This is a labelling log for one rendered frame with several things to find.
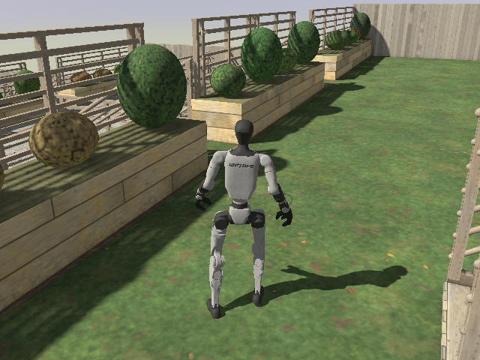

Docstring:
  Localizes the left robot upper arm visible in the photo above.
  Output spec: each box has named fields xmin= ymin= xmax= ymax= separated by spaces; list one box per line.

xmin=202 ymin=151 xmax=227 ymax=191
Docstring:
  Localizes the robot left hand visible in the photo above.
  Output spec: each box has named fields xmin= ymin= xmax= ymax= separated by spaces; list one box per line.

xmin=194 ymin=197 xmax=212 ymax=211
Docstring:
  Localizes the right robot upper arm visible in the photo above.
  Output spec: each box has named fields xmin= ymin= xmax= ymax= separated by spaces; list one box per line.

xmin=258 ymin=153 xmax=280 ymax=196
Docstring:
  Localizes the left robot forearm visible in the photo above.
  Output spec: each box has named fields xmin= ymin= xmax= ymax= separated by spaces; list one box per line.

xmin=196 ymin=178 xmax=209 ymax=200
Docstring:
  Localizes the humanoid robot head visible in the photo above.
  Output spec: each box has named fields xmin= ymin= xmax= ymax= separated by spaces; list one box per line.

xmin=229 ymin=119 xmax=256 ymax=157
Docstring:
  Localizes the right robot foot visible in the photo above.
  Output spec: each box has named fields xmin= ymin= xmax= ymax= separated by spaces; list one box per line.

xmin=253 ymin=286 xmax=264 ymax=305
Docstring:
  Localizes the robot right hand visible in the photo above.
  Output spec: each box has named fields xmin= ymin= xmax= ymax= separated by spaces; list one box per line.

xmin=276 ymin=209 xmax=293 ymax=227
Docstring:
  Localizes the right robot forearm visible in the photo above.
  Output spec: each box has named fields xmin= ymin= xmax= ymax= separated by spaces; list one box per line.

xmin=273 ymin=183 xmax=290 ymax=213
